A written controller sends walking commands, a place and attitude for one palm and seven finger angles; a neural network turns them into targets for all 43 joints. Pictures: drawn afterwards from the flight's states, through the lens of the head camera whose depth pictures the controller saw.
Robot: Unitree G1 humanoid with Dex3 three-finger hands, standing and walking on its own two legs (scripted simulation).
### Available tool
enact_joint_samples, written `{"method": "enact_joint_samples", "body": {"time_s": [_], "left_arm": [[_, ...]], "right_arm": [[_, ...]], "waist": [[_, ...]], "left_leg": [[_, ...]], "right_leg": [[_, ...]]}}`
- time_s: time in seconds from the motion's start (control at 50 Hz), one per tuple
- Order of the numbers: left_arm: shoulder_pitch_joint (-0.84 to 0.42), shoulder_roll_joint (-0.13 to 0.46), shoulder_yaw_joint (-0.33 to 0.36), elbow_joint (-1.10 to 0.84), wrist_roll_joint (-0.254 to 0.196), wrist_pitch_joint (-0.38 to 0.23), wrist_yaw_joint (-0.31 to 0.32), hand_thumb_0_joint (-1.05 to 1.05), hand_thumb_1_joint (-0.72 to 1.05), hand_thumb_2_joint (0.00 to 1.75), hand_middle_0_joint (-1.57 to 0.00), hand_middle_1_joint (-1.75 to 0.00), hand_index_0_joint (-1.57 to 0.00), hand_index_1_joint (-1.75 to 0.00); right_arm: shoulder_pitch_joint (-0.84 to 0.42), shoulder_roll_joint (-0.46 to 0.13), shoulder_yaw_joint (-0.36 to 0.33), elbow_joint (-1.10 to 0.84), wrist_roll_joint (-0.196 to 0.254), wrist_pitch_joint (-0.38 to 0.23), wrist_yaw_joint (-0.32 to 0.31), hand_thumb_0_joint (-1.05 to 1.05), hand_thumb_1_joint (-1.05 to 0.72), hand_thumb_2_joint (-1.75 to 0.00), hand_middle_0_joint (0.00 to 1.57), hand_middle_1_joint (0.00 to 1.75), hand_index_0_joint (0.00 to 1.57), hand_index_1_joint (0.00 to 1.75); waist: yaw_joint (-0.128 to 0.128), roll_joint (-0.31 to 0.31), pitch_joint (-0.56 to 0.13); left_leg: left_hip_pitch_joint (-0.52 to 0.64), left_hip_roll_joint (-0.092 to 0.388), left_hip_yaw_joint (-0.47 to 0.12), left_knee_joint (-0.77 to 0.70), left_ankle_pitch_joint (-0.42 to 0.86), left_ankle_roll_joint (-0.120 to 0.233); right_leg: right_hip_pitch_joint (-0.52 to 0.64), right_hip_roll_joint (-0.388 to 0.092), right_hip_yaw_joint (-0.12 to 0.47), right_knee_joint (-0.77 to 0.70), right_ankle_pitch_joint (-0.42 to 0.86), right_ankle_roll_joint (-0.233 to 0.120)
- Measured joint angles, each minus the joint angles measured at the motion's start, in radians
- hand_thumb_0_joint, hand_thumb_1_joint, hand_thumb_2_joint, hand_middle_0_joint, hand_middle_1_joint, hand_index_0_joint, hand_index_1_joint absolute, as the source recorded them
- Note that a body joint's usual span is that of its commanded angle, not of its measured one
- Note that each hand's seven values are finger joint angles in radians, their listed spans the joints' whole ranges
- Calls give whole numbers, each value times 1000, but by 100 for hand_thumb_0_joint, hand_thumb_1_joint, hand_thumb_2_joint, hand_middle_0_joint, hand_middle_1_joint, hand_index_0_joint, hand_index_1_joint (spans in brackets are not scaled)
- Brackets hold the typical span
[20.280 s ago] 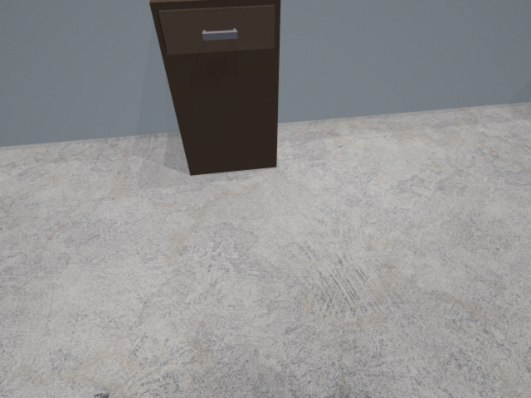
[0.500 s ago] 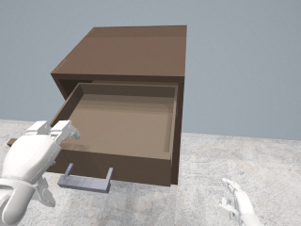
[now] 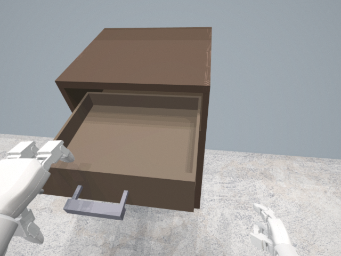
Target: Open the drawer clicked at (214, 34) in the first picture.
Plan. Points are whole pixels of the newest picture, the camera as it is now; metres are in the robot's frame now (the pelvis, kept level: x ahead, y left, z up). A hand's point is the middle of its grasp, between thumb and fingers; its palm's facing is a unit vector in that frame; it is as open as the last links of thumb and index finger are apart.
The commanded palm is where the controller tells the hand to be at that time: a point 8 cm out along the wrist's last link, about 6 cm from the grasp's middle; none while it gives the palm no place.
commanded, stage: draw the hand back to the body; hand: left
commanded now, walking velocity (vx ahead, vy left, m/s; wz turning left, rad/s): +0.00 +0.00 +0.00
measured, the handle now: (98, 200) +0.23 +0.22 +0.01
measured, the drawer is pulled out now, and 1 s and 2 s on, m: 0.30 0.30 0.30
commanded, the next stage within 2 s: step back with the hand held close in 0.98 s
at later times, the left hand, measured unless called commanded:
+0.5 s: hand (66, 168) +0.21 +0.21 +0.18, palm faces +0.35 -0.83 -0.43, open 11.2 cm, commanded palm +0.16 +0.26 +0.20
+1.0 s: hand (75, 169) +0.21 +0.20 +0.18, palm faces +0.39 -0.83 -0.41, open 7.6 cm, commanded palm +0.16 +0.25 +0.20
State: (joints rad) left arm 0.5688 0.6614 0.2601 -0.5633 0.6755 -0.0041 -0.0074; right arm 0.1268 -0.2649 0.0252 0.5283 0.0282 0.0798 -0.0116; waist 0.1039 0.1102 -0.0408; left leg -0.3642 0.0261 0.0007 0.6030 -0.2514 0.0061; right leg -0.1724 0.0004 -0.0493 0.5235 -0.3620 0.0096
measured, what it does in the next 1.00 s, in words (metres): stands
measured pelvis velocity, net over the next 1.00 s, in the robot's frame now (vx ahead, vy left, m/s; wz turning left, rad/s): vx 0.02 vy -0.03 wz -0.01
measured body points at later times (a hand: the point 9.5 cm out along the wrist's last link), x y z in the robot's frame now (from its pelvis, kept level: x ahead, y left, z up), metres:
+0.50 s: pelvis +0.02 -0.01 +0.01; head +0.01 -0.03 +0.46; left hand +0.18 +0.26 +0.21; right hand +0.20 -0.24 -0.08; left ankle +0.04 +0.11 -0.73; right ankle -0.05 -0.12 -0.73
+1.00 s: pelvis +0.02 -0.03 +0.01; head +0.01 -0.07 +0.46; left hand +0.18 +0.24 +0.20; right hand +0.23 -0.25 -0.07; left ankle +0.04 +0.11 -0.73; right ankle -0.05 -0.12 -0.73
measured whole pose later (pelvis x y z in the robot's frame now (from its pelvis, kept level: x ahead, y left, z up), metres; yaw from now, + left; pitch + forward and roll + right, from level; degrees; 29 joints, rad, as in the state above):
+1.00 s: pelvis +0.02 -0.03 +0.01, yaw -1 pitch -3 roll +0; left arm 0.54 0.33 0.30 -0.50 -0.09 -0.08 0.09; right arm 0.16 -0.22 0.01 0.60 0.02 -0.08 -0.08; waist 0.06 0.07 0.00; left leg -0.18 0.04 0.01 0.46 -0.23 -0.04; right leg -0.01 0.02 -0.04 0.41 -0.35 -0.03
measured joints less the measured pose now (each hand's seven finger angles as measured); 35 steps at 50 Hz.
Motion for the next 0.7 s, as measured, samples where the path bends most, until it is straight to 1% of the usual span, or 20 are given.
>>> {"method": "enact_joint_samples", "body": {"time_s": [0.02, 0.04, 0.06, 0.08, 0.1, 0.12, 0.14, 0.16, 0.2, 0.26, 0.34, 0.4, 0.54, 0.7], "left_arm": [[-2, -31, 9, 7, -147, -8, 5, 0, -49, 30, -32, -120, -32, -120], [-9, -85, 14, 17, -297, -20, 19, 0, -49, 30, -31, -120, -32, -120], [-17, -143, 16, 28, -417, -34, 37, 0, -48, 30, -31, -119, -32, -119], [-26, -197, 13, 33, -507, -45, 55, 0, -48, 31, -31, -119, -32, -119], [-34, -243, 8, 34, -572, -53, 73, 0, -46, 31, -31, -118, -32, -118], [-42, -279, 2, 29, -619, -60, 88, 0, -45, 32, -31, -117, -31, -117], [-49, -306, -3, 20, -651, -67, 101, 0, -43, 33, -31, -116, -31, -116], [-54, -325, -8, 12, -673, -76, 113, 0, -41, 33, -31, -115, -31, -115], [-63, -344, -13, -2, -701, -92, 127, 0, -37, 35, -31, -112, -30, -111], [-68, -337, -1, -10, -722, -109, 131, 0, -28, 39, -30, -106, -30, -106], [-51, -311, 33, -6, -738, -116, 124, 0, -16, 44, -29, -98, -28, -98], [-30, -306, 43, 0, -743, -114, 117, 0, -6, 49, -28, -92, -28, -92], [5, -307, 46, 13, -748, -102, 110, 0, 17, 59, -26, -76, -26, -76], [-14, -321, 47, 45, -752, -92, 114, 1, 45, 71, -24, -58, -24, -58]], "right_arm": [[-3, 2, -2, 0, 3, -12, -6, 1, -90, -90, 20, 30, 20, 30], [-4, 8, -2, 2, 4, -38, -16, 1, -90, -90, 20, 30, 20, 30], [-1, 15, 1, 4, 4, -67, -28, 1, -90, -90, 20, 30, 20, 30], [6, 25, 6, 7, 2, -93, -40, 1, -90, -90, 20, 30, 20, 30], [17, 36, 11, 11, 0, -117, -50, 1, -90, -90, 20, 30, 20, 30], [30, 46, 17, 16, -3, -139, -59, 1, -90, -90, 20, 30, 20, 30], [42, 55, 23, 24, -7, -160, -65, 1, -90, -90, 20, 30, 20, 30], [53, 62, 28, 33, -10, -178, -68, 1, -90, -90, 20, 30, 20, 30], [70, 71, 35, 49, -15, -205, -69, 1, -90, -90, 20, 30, 20, 30], [82, 77, 36, 69, -19, -223, -64, 1, -90, -90, 20, 30, 20, 30], [82, 70, 23, 84, -18, -220, -53, 1, -90, -90, 20, 30, 20, 30], [77, 58, 9, 88, -17, -213, -49, 1, -90, -90, 20, 30, 20, 30], [64, 42, -16, 95, -12, -192, -59, 1, -90, -90, 20, 30, 20, 30], [45, 41, -18, 88, -10, -183, -68, 1, -90, -90, 20, 30, 20, 30]], "waist": [[-6, 3, 16], [-12, 4, 34], [-18, 1, 47], [-23, -7, 53], [-27, -19, 56], [-29, -32, 55], [-31, -44, 53], [-34, -54, 50], [-41, -70, 46], [-52, -80, 43], [-63, -74, 41], [-66, -61, 41], [-56, -44, 37], [-43, -39, 35]], "left_leg": [[13, -2, 0, -2, 0, 1], [30, -3, 3, -8, 1, 2], [45, -5, 8, -16, 2, 3], [58, -7, 12, -26, 5, 3], [71, -9, 15, -37, 8, 3], [82, -10, 18, -46, 10, 3], [93, -10, 19, -54, 12, 2], [101, -10, 20, -59, 11, 0], [117, -8, 21, -68, 9, -3], [134, -5, 24, -79, 8, -6], [145, 0, 30, -93, 9, -10], [146, 1, 32, -102, 12, -11], [150, 2, 26, -120, 19, -17], [163, 5, 12, -130, 21, -28]], "right_leg": [[13, -1, 0, -3, 0, 1], [28, -3, 3, -6, 2, 1], [40, -6, 7, -10, 3, 1], [49, -8, 10, -14, 3, 1], [58, -11, 13, -19, 4, 2], [66, -12, 15, -24, 4, 1], [76, -13, 17, -30, 5, 1], [84, -12, 17, -37, 5, 0], [101, -11, 18, -49, 6, -3], [119, -8, 21, -66, 9, -6], [127, -4, 28, -82, 15, -9], [127, -3, 29, -91, 18, -10], [131, 0, 24, -104, 20, -15], [146, 6, 10, -109, 15, -26]]}}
